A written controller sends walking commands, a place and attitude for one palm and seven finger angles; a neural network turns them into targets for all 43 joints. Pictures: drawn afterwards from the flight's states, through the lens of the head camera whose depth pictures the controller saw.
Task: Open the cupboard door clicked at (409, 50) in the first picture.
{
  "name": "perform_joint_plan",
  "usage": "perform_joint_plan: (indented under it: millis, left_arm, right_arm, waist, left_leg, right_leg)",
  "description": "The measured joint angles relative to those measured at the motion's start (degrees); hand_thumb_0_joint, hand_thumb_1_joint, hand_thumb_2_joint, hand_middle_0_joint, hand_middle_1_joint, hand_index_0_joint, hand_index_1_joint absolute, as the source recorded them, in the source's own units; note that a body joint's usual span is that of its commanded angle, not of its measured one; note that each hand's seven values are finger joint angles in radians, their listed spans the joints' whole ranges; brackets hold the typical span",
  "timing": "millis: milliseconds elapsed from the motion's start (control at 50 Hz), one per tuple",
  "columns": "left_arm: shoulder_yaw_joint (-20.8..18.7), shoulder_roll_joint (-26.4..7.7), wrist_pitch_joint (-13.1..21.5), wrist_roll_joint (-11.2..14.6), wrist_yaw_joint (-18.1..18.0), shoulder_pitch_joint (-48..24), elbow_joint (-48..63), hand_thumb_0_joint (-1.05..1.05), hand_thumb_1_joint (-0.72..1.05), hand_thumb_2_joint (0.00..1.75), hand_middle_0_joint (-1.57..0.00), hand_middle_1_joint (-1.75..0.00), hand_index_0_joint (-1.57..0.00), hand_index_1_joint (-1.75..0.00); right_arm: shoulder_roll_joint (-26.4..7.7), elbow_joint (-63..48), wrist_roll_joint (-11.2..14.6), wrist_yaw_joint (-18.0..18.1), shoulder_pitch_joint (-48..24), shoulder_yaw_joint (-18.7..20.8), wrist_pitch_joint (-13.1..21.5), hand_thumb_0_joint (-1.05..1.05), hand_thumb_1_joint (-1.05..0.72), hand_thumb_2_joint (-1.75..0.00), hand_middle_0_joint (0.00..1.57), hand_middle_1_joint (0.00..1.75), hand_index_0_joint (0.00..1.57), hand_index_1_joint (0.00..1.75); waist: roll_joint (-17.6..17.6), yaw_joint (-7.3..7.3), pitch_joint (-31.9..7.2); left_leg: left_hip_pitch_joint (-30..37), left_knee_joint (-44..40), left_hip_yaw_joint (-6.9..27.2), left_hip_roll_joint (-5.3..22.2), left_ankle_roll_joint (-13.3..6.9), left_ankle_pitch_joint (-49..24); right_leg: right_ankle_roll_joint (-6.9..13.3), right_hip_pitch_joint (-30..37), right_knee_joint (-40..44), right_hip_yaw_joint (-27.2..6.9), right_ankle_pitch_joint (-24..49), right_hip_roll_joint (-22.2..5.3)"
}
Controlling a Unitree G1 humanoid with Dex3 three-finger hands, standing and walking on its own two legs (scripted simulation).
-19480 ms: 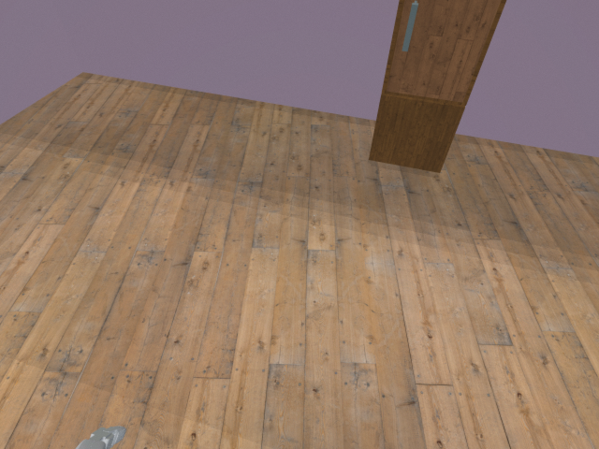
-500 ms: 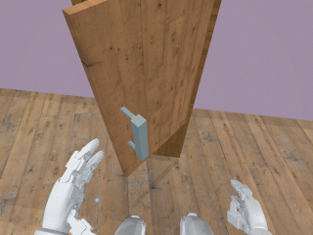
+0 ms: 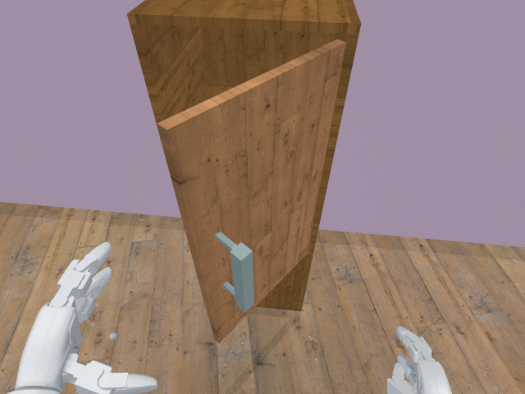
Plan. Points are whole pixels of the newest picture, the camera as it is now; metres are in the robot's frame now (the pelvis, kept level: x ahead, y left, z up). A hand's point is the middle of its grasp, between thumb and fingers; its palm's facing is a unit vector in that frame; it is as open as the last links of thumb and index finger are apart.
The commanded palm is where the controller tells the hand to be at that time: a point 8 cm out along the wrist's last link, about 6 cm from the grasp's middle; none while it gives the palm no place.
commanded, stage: draw the hand back to the body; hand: left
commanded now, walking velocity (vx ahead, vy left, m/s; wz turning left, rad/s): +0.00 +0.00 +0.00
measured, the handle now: (234, 272) +0.33 +0.08 +0.00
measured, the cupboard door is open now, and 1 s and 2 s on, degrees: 53 53 53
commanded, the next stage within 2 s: step back with the hand held close in 0.94 s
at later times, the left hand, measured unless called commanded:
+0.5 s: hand (24, 266) +0.20 +0.27 +0.19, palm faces +0.41 -0.82 -0.39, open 9.8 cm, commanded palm +0.15 +0.31 +0.21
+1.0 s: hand (21, 262) +0.20 +0.26 +0.21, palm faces +0.45 -0.81 -0.38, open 7.4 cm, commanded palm +0.15 +0.29 +0.22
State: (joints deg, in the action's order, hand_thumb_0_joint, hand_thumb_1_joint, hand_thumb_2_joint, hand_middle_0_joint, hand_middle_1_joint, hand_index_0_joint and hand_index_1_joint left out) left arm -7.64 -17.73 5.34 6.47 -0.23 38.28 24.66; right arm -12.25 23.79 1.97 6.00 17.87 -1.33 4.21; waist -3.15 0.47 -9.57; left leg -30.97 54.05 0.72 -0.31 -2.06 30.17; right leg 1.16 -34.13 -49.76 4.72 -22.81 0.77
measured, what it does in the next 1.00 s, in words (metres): rises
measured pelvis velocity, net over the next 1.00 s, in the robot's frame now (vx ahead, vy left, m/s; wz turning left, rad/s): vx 0.01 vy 0.00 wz -0.02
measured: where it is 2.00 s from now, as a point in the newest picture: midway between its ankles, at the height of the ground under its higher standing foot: outside the picture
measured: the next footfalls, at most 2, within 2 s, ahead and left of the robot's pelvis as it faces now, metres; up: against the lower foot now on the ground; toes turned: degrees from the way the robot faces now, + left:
none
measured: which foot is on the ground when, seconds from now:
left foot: down 0.00-1.00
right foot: down 0.00-1.00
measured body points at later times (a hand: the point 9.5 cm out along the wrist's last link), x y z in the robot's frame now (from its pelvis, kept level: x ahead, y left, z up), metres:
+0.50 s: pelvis +0.02 +0.01 +0.04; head -0.01 +0.00 +0.49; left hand +0.18 +0.31 +0.21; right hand +0.20 -0.20 -0.03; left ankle -0.03 +0.09 -0.69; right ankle +0.03 -0.11 -0.69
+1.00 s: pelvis +0.01 +0.00 +0.05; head -0.02 -0.02 +0.50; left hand +0.17 +0.30 +0.23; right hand +0.19 -0.23 -0.03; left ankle -0.03 +0.09 -0.69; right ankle +0.03 -0.11 -0.69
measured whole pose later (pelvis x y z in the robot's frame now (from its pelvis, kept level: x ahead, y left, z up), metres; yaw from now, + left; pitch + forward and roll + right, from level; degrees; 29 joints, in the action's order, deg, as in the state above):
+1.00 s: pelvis +0.01 +0.00 +0.05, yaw -1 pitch -5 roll -1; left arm -19.7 -19.2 4.8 3.5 -6.3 26.9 22.8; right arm -12.7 37.1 -0.1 3.9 12.6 -1.5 8.1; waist -3.6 3.7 0.4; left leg -2.4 24.5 -0.8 -0.6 -1.8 17.3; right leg 1.1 -6.6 -22.3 2.7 -11.0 1.3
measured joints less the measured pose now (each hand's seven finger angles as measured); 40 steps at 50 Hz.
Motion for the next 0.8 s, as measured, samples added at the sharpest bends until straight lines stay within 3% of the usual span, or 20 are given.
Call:
perform_joint_plan:
  millis: [100, 240, 400, 620, 800]
  left_arm:
    - [0.41, 0.17, -3.65, -2.86, -4.99, 0.54, 0.78, -0.01, -0.19, 0.43, -0.16, -0.30, -0.16, -0.30]
    - [-1.75, -0.59, -4.45, -3.95, -7.18, -3.41, 0.02, 0.00, 0.05, 0.53, -0.17, -0.30, -0.18, -0.30]
    - [-6.41, -1.65, -3.41, -3.59, -6.99, -6.38, 1.02, 0.00, 0.32, 0.65, -0.19, -0.30, -0.19, -0.30]
    - [-13.28, -3.13, -1.56, -2.63, -6.55, -11.71, -0.21, 0.01, 0.70, 0.82, -0.20, -0.30, -0.20, -0.30]
    - [-11.54, -0.79, -1.29, -2.60, -5.67, -11.24, -2.41, 0.01, 0.86, 0.88, -0.20, -0.30, -0.20, -0.30]
  right_arm:
    - [0.05, 1.60, -0.43, 0.46, -0.05, -0.83, 0.23, 0.01, -0.91, -0.90, 0.20, 0.30, 0.20, 0.30]
    - [0.08, 5.12, -0.80, 0.31, -1.02, -2.29, 1.93, 0.01, -0.91, -0.90, 0.20, 0.30, 0.20, 0.30]
    - [0.11, 8.23, -1.34, -1.07, -2.74, -2.21, 3.92, 0.01, -0.91, -0.90, 0.20, 0.30, 0.20, 0.30]
    - [-0.51, 10.78, -1.83, -2.10, -5.09, -1.20, 3.91, 0.01, -0.91, -0.90, 0.20, 0.30, 0.20, 0.30]
    - [-0.68, 11.97, -2.06, -2.47, -5.46, -0.46, 2.88, 0.01, -0.91, -0.90, 0.20, 0.30, 0.20, 0.30]
  waist:
    - [-0.77, 0.87, 1.49]
    - [-0.48, 2.10, 4.08]
    - [-0.33, 2.41, 5.81]
    - [-0.08, 3.23, 8.50]
    - [-0.12, 3.08, 9.99]
  left_leg:
    - [5.92, -5.62, -0.53, -0.55, -0.58, -2.07]
    - [13.08, -12.12, -0.66, -1.18, -0.99, -4.54]
    - [20.28, -19.56, -1.19, -1.47, -1.07, -7.48]
    - [25.65, -26.24, -1.67, -1.31, -0.78, -10.92]
    - [27.15, -28.76, -1.84, -1.07, -0.42, -12.54]
  right_leg:
    - [-0.68, 5.79, 5.26, -0.68, 1.88, -0.35]
    - [-1.19, 12.90, 11.31, -0.98, 3.99, -0.79]
    - [-1.53, 19.72, 18.13, -1.68, 6.70, -0.86]
    - [-1.24, 24.77, 24.38, -2.24, 10.06, -0.52]
    - [-0.78, 25.93, 26.33, -2.42, 11.42, -0.22]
